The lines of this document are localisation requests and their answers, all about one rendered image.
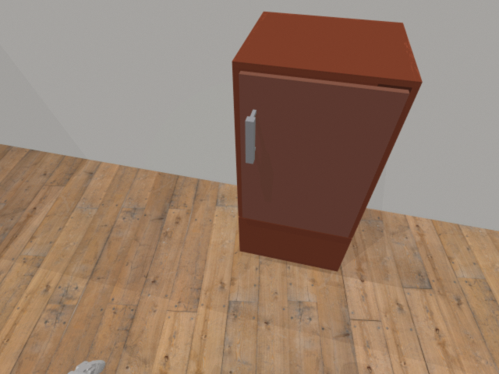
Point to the cupboard door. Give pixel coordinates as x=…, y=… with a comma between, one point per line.
x=318, y=146

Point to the handle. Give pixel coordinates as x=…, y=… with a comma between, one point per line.
x=250, y=127

